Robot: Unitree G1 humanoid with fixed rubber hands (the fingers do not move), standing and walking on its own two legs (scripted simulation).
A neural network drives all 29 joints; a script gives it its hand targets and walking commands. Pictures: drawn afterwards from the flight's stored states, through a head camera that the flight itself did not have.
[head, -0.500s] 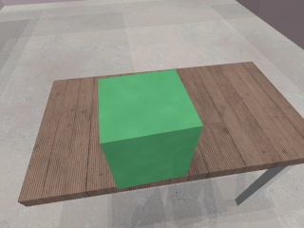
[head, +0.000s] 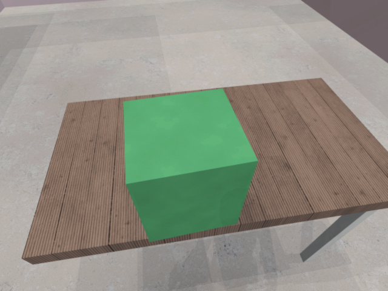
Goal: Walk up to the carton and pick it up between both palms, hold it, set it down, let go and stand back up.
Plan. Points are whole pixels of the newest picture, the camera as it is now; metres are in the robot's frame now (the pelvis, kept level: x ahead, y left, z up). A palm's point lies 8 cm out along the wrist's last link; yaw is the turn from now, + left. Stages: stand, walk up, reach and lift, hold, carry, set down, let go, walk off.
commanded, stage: walk up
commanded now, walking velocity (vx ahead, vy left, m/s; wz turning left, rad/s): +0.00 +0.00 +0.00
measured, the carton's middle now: (185, 167) +0.37 +0.04 +0.04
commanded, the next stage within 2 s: none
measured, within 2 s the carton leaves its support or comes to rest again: neither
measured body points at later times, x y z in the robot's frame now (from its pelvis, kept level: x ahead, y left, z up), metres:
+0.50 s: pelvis -0.10 -0.07 -0.03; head -0.04 -0.09 +0.41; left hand -0.01 +0.23 -0.14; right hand +0.03 -0.36 -0.17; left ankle +0.00 +0.13 -0.74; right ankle -0.09 -0.19 -0.75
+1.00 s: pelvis -0.21 -0.07 -0.02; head -0.21 -0.06 +0.43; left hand -0.24 +0.22 -0.15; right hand -0.11 -0.32 -0.15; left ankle -0.24 +0.05 -0.74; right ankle -0.10 -0.20 -0.72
